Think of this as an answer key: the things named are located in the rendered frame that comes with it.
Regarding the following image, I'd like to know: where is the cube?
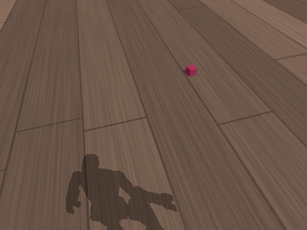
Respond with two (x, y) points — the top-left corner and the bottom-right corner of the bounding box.
(186, 65), (197, 77)

